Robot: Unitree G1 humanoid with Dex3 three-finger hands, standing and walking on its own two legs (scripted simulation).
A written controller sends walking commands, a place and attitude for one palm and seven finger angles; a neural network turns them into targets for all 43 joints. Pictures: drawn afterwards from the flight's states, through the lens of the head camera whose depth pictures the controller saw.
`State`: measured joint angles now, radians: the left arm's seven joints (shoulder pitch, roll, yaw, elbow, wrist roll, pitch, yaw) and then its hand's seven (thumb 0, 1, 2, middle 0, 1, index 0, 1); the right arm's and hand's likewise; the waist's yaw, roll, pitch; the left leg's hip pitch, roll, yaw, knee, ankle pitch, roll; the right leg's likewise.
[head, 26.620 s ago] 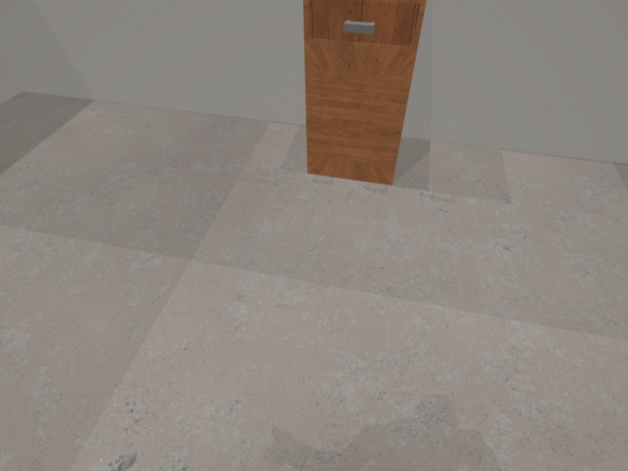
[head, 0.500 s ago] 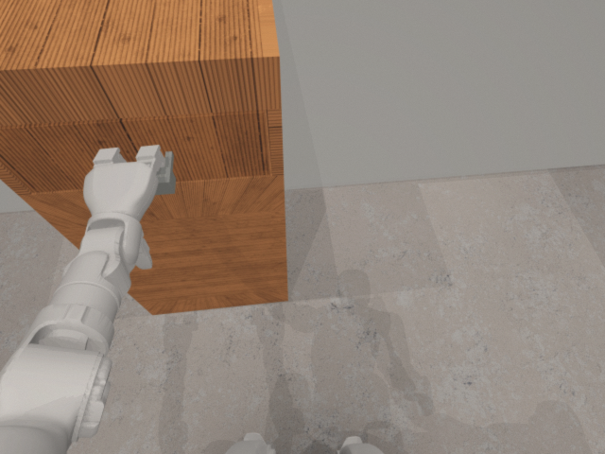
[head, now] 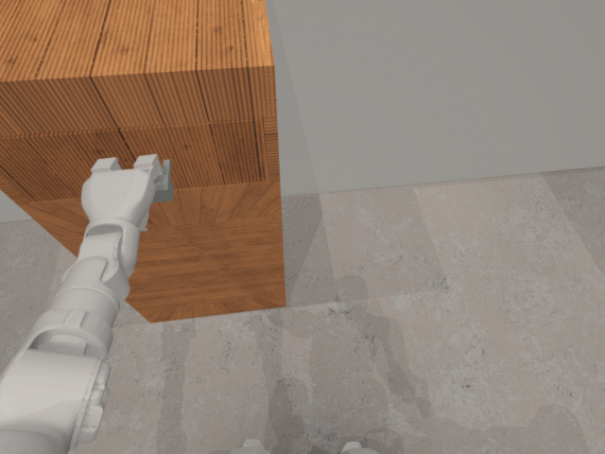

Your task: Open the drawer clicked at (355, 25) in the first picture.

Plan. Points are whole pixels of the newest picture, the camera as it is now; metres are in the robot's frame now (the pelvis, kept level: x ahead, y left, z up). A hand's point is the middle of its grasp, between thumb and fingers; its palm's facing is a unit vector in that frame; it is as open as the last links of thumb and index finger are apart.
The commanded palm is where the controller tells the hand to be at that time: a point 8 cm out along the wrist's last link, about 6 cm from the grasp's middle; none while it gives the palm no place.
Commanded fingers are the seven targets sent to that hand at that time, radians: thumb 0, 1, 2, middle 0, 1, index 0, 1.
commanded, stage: close the thumb around the handle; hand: left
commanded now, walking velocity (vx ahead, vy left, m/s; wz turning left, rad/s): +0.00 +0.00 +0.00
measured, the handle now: (135, 179) +0.50 +0.25 +0.02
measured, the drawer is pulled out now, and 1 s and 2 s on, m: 0.00 0.02 0.14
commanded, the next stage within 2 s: pull the drawer open in 0.14 s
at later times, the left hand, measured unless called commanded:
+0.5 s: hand (136, 223) +0.44 +0.24 +0.00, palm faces -0.05 -0.05 -1.00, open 6.4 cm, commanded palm +0.39 +0.23 +0.05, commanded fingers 0.00 0.90 0.90 -0.40 -1.35 -0.40 -1.35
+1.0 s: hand (135, 231) +0.42 +0.24 +0.00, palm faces -0.06 -0.03 -1.00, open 6.4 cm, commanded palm +0.38 +0.23 +0.05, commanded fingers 0.00 0.90 0.90 -0.40 -1.35 -0.40 -1.35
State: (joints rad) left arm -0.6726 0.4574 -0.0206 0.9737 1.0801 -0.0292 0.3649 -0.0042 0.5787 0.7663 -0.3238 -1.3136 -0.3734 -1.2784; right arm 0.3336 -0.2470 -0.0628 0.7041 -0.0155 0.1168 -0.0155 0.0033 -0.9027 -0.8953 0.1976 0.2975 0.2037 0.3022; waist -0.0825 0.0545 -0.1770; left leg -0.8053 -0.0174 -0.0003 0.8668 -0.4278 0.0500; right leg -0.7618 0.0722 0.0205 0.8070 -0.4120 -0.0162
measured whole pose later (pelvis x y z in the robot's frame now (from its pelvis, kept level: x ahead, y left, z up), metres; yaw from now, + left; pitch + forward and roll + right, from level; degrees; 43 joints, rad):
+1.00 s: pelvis -0.01 +0.00 +0.00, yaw +0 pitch +19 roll -2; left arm -0.61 0.43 -0.04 0.94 1.08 0.00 0.37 0.00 0.62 0.77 -0.29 -1.33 -0.34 -1.32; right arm 0.29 -0.23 -0.06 0.68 -0.01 0.11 -0.02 0.00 -0.90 -0.90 0.20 0.30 0.20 0.30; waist -0.07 0.05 -0.17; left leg -0.77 -0.02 0.00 0.85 -0.42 0.05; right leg -0.73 0.07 0.02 0.80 -0.41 -0.02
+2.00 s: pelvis +0.01 +0.00 +0.01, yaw +0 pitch +14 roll -1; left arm 0.01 0.36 -0.07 0.32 1.04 0.06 0.42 0.01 0.65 0.75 -0.23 -1.35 -0.34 -1.28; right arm 0.25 -0.26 -0.06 0.65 -0.01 0.09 -0.02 0.01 -0.90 -0.90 0.20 0.30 0.20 0.30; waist -0.03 0.05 -0.15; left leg -0.60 -0.02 0.02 0.77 -0.41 0.04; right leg -0.58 0.07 0.04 0.74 -0.41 -0.02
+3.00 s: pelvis +0.00 -0.02 +0.00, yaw +2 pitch +11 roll +0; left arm 0.28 0.31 -0.15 0.09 1.07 0.11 0.45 0.04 0.61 0.79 -0.26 -1.33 -0.40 -1.34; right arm 0.07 -0.20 -0.01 0.61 -0.03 0.08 -0.01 0.01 -0.90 -0.90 0.20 0.30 0.20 0.30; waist 0.06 0.06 -0.15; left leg -0.59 -0.03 -0.01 0.84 -0.44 0.02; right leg -0.57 0.06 0.02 0.84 -0.46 -0.04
